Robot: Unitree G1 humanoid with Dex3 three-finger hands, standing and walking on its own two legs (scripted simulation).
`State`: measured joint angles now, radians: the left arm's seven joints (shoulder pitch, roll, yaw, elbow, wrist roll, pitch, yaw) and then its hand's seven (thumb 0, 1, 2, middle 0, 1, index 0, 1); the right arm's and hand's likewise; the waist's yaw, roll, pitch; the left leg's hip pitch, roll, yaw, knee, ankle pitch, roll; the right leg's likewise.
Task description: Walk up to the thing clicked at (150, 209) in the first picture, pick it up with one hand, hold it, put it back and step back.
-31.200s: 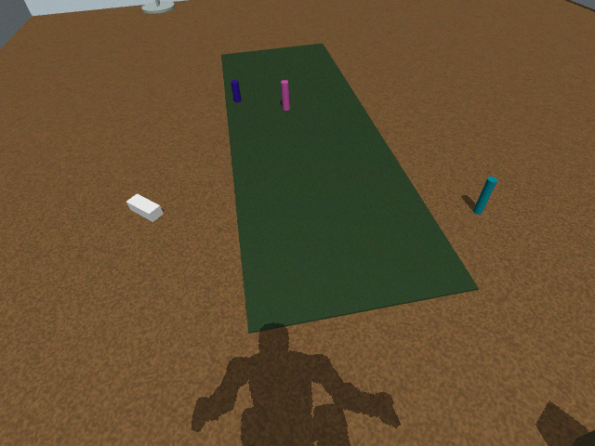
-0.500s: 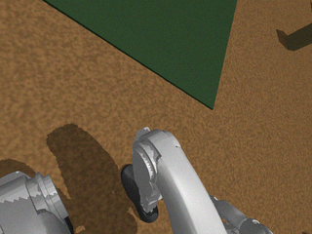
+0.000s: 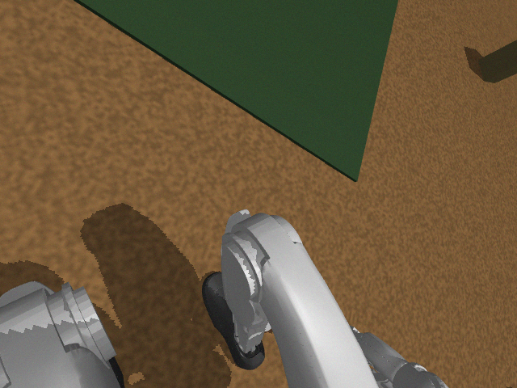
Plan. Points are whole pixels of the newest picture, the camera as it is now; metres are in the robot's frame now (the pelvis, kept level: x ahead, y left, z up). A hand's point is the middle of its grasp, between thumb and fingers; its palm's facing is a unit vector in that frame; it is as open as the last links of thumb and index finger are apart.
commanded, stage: settle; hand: left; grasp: from above
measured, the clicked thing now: out of the picture +0.44 +0.36 -0.27
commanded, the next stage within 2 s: lift in 0.78 s
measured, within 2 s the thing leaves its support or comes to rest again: leaves its support in 0.12 s
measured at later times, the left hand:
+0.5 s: hand out of the picture +0.43 +0.37 -0.16, palm faces -0.43 -0.09 -0.90, open 9.7 cm
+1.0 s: hand out of the picture +0.43 +0.37 -0.10, palm faces -0.43 -0.08 -0.90, open 9.7 cm
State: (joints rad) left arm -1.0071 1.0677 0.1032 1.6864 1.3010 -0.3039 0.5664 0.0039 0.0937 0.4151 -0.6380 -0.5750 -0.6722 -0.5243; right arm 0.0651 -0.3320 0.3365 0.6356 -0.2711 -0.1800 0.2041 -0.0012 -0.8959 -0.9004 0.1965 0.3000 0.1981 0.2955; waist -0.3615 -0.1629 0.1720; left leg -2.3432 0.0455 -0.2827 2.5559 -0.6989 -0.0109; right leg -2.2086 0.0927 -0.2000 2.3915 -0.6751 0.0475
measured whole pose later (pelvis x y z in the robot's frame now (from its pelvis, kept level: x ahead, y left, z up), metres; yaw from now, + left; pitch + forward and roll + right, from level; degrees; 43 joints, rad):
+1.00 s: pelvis -0.01 +0.00 +0.04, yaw +6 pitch +32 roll -10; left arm -0.91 0.82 0.05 1.24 1.21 -0.22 0.21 0.00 0.06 0.39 -0.74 -0.46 -0.77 -0.41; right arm 0.18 -0.29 0.11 0.66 -0.11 0.01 0.13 0.00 -0.92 -0.91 0.20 0.30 0.20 0.30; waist -0.23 0.00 -0.03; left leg -2.32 0.02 -0.17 2.37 -0.63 0.01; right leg -2.19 0.04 -0.12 2.28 -0.67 0.03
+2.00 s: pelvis +0.01 +0.00 +0.33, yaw +14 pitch +20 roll -4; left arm -0.34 0.54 -0.10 0.72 1.00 -0.10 0.03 -0.01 0.07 0.39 -0.72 -0.47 -0.75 -0.43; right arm 0.21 -0.24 0.00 0.69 0.04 0.01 -0.05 0.00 -0.90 -0.90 0.20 0.30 0.20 0.30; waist -0.08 0.05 -0.17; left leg -1.24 0.04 -0.04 1.40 -0.51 0.01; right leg -1.17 0.02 -0.03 1.35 -0.52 0.02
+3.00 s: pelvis +0.08 +0.02 +0.45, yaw +13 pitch +7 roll +0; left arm -0.28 0.42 -0.20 0.71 1.01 -0.06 0.01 -0.01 0.08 0.39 -0.71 -0.48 -0.74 -0.44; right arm 0.24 -0.25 -0.04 0.70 0.06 0.04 -0.05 0.01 -0.90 -0.90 0.20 0.30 0.20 0.30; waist -0.03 0.04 -0.08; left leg -0.49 0.02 0.03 0.70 -0.34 0.00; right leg -0.46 0.00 0.03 0.69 -0.35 0.02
